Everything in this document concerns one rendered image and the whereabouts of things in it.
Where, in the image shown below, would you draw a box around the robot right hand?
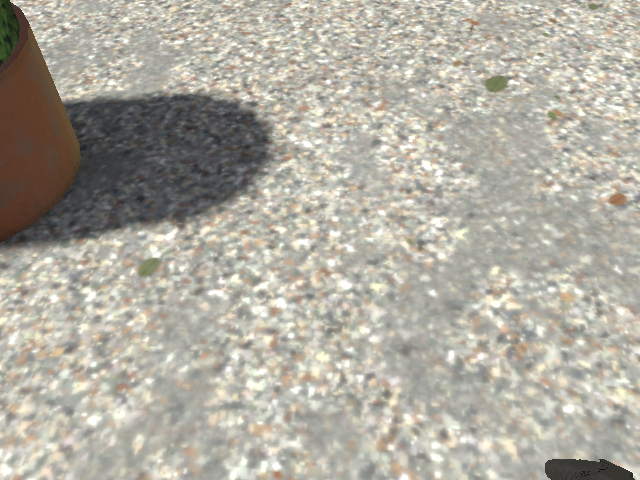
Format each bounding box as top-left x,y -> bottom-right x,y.
545,459 -> 635,480

